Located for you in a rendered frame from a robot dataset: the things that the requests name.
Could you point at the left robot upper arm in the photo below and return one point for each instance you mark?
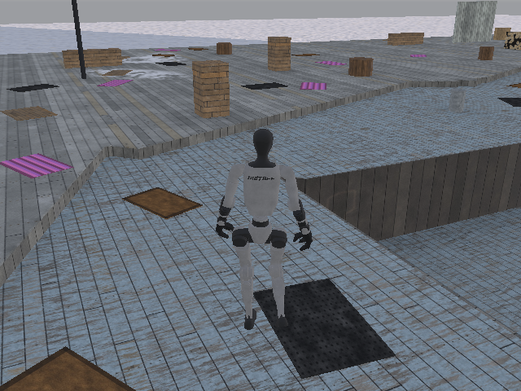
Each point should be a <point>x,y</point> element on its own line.
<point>236,171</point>

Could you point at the robot left hand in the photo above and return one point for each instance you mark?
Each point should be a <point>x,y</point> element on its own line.
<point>227,226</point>

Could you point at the left robot shin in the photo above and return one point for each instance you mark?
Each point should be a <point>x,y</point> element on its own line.
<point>247,293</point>

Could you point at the right robot forearm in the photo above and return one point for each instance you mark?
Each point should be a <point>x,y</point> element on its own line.
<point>301,219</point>

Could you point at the robot head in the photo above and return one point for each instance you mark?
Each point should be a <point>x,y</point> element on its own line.
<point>263,141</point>

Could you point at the left robot forearm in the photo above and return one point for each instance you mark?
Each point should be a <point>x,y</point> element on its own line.
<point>223,214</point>

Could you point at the right robot upper arm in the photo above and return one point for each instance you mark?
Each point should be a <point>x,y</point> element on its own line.
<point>291,186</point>

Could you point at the robot right hand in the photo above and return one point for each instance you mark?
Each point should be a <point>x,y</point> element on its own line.
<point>306,238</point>

